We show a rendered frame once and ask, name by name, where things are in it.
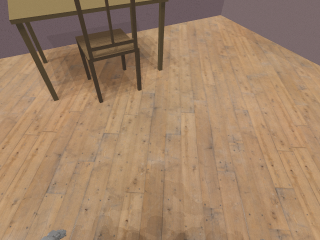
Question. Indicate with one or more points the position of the table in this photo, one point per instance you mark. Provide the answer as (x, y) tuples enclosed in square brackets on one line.
[(26, 11)]

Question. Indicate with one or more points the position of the chair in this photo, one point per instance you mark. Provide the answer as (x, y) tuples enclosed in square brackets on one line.
[(107, 44)]

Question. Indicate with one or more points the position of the robot left hand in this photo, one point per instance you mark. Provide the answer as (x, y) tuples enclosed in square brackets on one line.
[(55, 235)]

